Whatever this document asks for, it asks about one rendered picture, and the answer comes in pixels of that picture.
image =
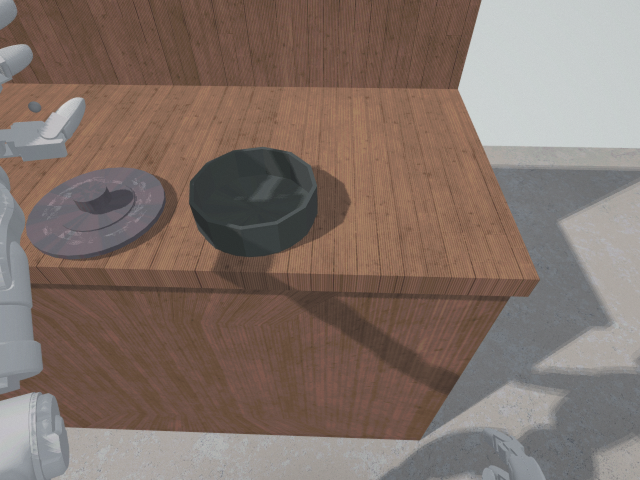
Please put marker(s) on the right robot hand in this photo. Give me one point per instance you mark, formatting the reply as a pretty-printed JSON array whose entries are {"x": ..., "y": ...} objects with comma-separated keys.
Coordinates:
[{"x": 511, "y": 452}]

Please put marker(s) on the table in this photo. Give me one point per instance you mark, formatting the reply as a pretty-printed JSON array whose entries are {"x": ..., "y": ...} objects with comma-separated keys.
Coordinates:
[{"x": 359, "y": 330}]

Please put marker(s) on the robot left upper arm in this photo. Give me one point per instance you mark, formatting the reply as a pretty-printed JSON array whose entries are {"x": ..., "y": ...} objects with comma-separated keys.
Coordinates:
[{"x": 33, "y": 439}]

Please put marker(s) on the lid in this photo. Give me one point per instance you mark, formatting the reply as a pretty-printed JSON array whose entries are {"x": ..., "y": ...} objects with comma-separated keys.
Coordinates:
[{"x": 57, "y": 227}]

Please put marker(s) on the pot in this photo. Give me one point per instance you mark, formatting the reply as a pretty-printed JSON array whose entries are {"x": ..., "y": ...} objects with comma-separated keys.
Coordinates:
[{"x": 254, "y": 202}]

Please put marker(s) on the knob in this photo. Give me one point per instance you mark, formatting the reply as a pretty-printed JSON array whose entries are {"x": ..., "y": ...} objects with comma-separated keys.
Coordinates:
[{"x": 91, "y": 196}]

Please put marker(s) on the left robot hand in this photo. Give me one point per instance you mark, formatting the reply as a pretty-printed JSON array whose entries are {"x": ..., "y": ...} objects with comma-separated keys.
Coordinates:
[{"x": 34, "y": 140}]

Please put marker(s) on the robot left forearm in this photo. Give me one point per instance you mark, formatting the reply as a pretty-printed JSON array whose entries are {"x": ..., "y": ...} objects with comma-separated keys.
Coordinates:
[{"x": 20, "y": 355}]

